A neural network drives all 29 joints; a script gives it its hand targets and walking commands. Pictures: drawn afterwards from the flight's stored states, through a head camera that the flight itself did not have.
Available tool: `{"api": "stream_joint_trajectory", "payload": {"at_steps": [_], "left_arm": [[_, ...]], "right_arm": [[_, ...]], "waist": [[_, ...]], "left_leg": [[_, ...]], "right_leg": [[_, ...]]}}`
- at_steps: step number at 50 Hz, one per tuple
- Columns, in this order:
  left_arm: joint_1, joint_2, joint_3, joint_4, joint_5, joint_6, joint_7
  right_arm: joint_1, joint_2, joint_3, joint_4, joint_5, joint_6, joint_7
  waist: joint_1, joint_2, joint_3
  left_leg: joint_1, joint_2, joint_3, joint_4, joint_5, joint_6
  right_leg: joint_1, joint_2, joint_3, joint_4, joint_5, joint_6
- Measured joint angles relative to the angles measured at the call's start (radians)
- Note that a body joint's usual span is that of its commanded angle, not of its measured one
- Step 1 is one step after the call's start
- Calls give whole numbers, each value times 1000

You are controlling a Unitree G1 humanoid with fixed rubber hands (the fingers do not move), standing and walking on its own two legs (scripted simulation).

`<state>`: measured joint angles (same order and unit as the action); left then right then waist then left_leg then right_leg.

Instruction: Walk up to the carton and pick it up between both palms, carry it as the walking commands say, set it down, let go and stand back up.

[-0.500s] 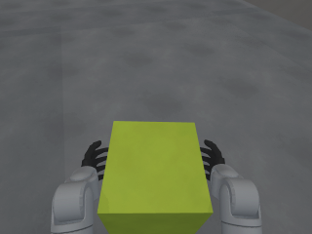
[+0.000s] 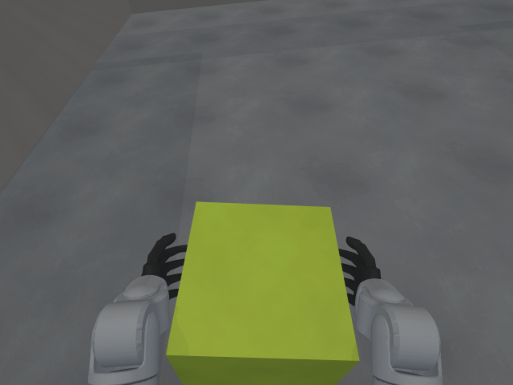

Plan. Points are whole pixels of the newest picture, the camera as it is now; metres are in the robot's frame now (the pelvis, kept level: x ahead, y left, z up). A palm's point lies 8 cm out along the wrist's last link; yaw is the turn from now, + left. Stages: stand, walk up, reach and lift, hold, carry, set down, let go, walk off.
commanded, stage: carry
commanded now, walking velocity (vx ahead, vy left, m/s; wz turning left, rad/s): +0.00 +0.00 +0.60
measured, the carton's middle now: (258, 308) +0.27 +0.00 +0.01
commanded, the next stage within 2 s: none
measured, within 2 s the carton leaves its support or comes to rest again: neither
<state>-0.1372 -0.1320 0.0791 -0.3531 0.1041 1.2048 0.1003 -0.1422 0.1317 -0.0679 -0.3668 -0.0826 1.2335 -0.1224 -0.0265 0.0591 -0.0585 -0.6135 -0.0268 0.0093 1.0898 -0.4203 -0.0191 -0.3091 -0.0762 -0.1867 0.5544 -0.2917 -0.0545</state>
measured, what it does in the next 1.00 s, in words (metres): steps on the spot, turning left: left foot, then right foot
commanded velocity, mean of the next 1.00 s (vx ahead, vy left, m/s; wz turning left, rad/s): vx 0.00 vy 0.00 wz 0.60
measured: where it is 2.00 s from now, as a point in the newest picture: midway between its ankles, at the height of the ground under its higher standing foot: outside the picture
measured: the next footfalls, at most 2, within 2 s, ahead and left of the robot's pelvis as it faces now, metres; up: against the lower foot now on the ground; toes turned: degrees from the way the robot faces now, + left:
left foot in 0.36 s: -0.03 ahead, +0.16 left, +0.00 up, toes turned +20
right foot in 0.78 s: +0.01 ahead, -0.06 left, +0.00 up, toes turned +23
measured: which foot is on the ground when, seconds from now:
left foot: up 0.00-0.34, down 0.36-0.78, up 0.80-1.00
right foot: down 0.00-0.36, up 0.38-0.76, down 0.78-1.00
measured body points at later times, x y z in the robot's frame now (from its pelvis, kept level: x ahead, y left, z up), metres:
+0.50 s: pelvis -0.05 +0.04 -0.01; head -0.03 +0.06 +0.44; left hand +0.16 +0.28 +0.05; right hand +0.26 +0.01 +0.05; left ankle -0.06 +0.15 -0.74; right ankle -0.02 -0.07 -0.68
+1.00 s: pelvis -0.08 +0.01 +0.00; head -0.06 -0.03 +0.45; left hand +0.07 +0.28 +0.10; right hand +0.23 +0.04 +0.08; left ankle -0.15 +0.12 -0.66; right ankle -0.03 -0.07 -0.74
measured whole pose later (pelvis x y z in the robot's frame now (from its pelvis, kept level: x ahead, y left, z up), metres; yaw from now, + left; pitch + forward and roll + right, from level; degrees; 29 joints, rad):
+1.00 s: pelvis -0.08 +0.01 +0.00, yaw +36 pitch +1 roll +4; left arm -0.16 -0.14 0.11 -0.35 0.11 1.21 0.08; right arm -0.18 0.14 -0.06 -0.37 -0.09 1.24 -0.14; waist -0.03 0.02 -0.05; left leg -0.55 -0.01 0.08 1.05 -0.40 -0.03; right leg -0.29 -0.16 -0.18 0.57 -0.30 -0.01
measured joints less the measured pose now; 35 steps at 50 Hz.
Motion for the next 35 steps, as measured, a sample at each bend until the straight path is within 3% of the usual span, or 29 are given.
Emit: {"api": "stream_joint_trajectory", "payload": {"at_steps": [3,7,15,18,20,23,26,30,35], "left_arm": [[-3,-1,25,-12,-2,-1,-11],[-22,-3,46,2,-1,-6,-21],[-49,-6,62,22,7,-6,-29],[-46,-6,59,20,15,1,-30],[-37,-3,69,10,15,-2,-29],[-22,-2,61,8,14,4,-22],[-22,-2,50,1,11,7,-12],[-39,-4,42,-34,-10,-3,3],[-47,-6,38,-53,-18,-18,5]], "right_arm": [[-19,2,13,-1,9,4,-16],[-36,4,21,13,-6,-1,-20],[-62,9,10,29,-10,1,-22],[-61,8,8,40,-4,-2,-22],[-60,9,22,54,-2,-18,-20],[-52,8,24,71,-10,-24,-6],[-35,5,23,58,-10,-31,2],[-46,7,7,7,-4,-36,2],[-41,6,11,-33,-15,-43,4]], "waist": [[-9,-9,2],[-3,-37,-5],[13,-46,9],[16,-52,5],[13,-93,13],[14,-80,40],[31,-72,63],[45,-64,80],[47,-27,54]], "left_leg": [[5,34,28,67,34,-15],[42,53,39,25,32,-12],[177,59,100,-243,44,19],[278,50,111,-457,87,43],[282,19,106,-494,96,43],[250,18,58,-479,123,51],[250,10,21,-524,168,57],[234,-14,-22,-560,212,59],[203,-29,-75,-575,245,52]], "right_leg": [[14,-38,-23,-8,5,5],[12,-88,-60,-4,5,9],[-30,-162,-146,85,-24,40],[-58,-180,-174,151,-49,62],[-102,-195,-120,237,-132,103],[-178,-106,-1,412,-301,158],[-228,-53,54,502,-233,173],[-240,-17,96,486,-170,173],[-163,35,128,301,-183,157]]}}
